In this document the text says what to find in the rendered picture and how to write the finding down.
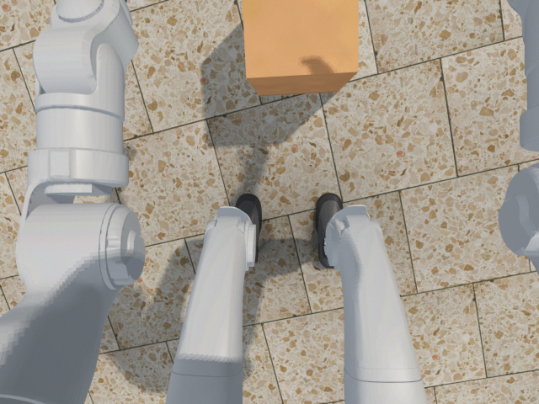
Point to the robot right forearm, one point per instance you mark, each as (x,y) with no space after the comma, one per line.
(529,120)

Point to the carton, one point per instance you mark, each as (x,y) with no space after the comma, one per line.
(300,46)

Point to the left robot thigh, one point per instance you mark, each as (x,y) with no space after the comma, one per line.
(208,365)

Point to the robot right upper arm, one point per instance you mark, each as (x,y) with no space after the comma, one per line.
(519,214)

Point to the robot left upper arm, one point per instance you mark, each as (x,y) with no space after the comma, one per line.
(73,259)

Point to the right robot thigh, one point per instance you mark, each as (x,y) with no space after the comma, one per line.
(380,364)

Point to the robot left forearm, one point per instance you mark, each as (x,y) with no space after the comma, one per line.
(80,65)

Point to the robot thigh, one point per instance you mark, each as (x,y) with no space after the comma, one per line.
(380,364)
(208,365)

